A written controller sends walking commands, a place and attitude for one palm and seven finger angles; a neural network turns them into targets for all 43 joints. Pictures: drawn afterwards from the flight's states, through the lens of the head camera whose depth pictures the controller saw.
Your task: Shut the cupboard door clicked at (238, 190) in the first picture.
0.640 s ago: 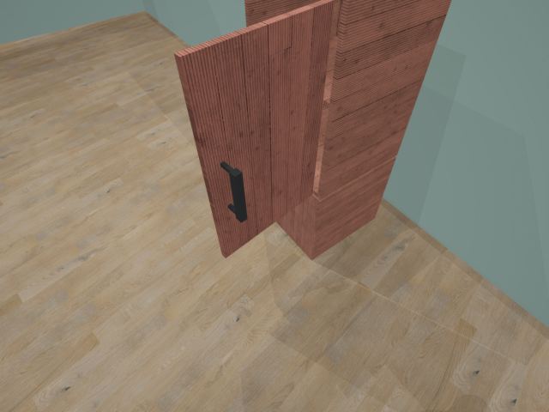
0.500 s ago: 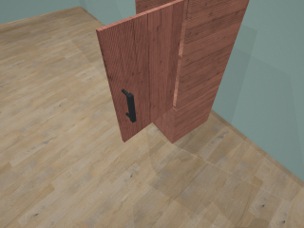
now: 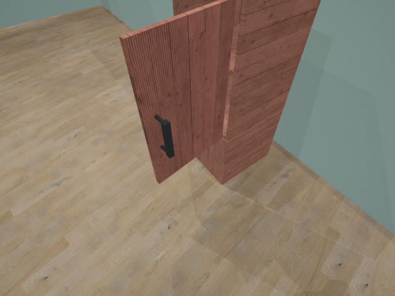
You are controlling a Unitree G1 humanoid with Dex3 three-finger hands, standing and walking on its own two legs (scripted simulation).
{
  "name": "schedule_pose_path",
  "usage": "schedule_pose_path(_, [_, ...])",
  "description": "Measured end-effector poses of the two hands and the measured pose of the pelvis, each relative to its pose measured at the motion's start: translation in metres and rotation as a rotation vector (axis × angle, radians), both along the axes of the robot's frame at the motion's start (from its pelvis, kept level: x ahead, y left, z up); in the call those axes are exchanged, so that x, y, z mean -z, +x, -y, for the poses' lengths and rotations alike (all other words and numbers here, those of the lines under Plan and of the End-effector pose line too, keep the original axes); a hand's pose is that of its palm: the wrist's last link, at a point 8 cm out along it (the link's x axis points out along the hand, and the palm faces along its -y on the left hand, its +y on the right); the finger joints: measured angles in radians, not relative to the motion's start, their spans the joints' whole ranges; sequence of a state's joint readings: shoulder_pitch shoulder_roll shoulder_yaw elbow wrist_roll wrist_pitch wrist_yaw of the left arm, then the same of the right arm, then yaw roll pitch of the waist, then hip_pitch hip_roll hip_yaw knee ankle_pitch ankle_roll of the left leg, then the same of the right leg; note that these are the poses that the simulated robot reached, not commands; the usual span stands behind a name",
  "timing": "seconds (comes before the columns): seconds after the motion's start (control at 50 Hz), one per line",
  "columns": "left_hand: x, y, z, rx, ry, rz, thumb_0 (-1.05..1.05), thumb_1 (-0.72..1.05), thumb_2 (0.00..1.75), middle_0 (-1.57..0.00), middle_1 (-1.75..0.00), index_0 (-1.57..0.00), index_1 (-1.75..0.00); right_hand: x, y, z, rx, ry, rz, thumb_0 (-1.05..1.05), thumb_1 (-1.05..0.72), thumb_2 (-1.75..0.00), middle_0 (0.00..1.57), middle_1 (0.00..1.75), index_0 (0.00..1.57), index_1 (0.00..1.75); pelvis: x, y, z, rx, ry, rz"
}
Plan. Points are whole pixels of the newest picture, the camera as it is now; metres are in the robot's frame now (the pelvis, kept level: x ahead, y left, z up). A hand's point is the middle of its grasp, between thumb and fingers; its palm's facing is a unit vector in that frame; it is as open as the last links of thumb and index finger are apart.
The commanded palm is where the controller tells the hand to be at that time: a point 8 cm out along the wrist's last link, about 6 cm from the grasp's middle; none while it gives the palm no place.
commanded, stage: look at it before walking up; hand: left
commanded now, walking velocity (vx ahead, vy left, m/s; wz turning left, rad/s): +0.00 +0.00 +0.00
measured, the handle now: (164, 136) +0.58 +0.14 -0.09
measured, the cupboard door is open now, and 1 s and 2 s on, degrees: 97 97 97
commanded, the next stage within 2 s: walk to a spot facing it in 0.20 s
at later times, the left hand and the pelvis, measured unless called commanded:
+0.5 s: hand out of the picture +0.07 +0.23 -0.17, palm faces -0.05 -0.96 -0.29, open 7.4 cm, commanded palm none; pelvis +0.00 +0.01 +0.00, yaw -4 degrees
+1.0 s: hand out of the picture +0.07 +0.15 -0.18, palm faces -0.27 -0.93 -0.25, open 7.4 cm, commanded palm none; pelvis -0.02 -0.04 -0.01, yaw -19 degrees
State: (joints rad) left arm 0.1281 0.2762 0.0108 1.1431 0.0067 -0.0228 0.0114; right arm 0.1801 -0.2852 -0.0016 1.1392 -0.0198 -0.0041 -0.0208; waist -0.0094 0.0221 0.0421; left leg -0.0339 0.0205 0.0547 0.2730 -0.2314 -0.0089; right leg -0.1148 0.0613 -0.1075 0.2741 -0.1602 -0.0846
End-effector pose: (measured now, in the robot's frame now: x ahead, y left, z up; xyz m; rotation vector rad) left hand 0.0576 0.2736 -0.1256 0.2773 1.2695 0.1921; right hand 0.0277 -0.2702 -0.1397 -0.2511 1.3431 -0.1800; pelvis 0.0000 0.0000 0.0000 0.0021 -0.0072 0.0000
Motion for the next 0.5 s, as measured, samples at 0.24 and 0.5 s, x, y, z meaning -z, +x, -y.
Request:
schedule_pose_path(0.24, [0.0,0.007,-0.003,0.006,-0.001,0.012,0.01,0.91,0.9,-0.2,-0.3,-0.2,-0.3,-0.003,0.005,0.0,0.002,-0.012,0.013,0.01,-0.91,-0.9,0.21,0.3,0.21,0.3,0.0,0.003,-0.003,0.002,-0.002,-0.001])
schedule_pose_path(0.5, [0.009,0.007,0.002,0.032,-0.018,-0.023,0.01,0.91,0.9,-0.2,-0.3,-0.2,-0.3,0.003,-0.001,-0.014,0.06,-0.004,0.043,0.01,-0.91,-0.9,0.2,0.29,0.2,0.3,0.005,-0.002,-0.008,0.067,-0.001,-0.005])
